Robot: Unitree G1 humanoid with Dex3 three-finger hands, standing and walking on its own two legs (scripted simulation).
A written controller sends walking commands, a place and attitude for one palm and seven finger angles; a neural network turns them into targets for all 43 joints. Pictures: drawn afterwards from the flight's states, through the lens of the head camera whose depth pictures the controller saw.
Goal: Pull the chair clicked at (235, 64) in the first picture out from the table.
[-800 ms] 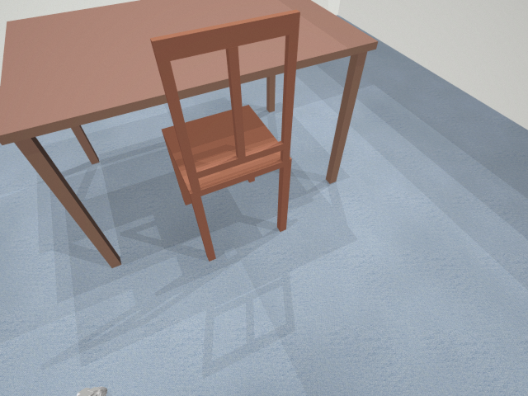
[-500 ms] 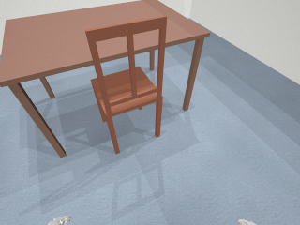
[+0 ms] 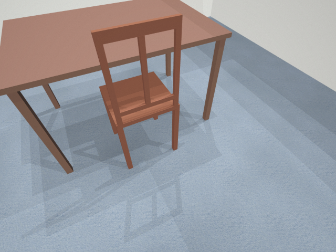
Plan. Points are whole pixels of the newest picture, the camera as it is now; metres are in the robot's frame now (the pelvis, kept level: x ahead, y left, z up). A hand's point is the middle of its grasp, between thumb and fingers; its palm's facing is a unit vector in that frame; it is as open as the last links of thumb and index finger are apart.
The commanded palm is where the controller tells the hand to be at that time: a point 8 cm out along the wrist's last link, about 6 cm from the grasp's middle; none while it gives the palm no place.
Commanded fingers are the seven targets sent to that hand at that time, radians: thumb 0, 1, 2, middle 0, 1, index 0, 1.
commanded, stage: stand and wait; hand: left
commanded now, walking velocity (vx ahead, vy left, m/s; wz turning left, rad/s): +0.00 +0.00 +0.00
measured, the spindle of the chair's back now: (144, 73) +0.85 +0.16 -0.06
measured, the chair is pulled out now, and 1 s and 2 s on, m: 0.00 0.00 0.00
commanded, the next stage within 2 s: look at it before walking up in 0.14 s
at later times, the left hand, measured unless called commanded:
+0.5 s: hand out of the picture +0.07 +0.24 -0.15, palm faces -0.03 -0.94 -0.33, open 7.4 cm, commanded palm none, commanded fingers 0.00 0.90 0.90 -0.20 -0.30 -0.20 -0.30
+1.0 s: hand out of the picture +0.06 +0.25 -0.16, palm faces -0.04 -0.94 -0.34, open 7.4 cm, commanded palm none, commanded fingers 0.00 0.90 0.90 -0.20 -0.30 -0.20 -0.30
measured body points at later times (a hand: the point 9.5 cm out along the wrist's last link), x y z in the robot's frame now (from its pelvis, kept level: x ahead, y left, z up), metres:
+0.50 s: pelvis -0.01 +0.00 +0.00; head -0.01 +0.00 +0.45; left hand +0.07 +0.29 -0.13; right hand +0.06 -0.29 -0.14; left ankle -0.01 +0.13 -0.74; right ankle -0.01 -0.11 -0.74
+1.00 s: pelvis -0.01 +0.01 +0.00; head +0.00 +0.00 +0.45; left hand +0.06 +0.30 -0.13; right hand +0.06 -0.28 -0.14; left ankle -0.01 +0.13 -0.74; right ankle -0.01 -0.11 -0.74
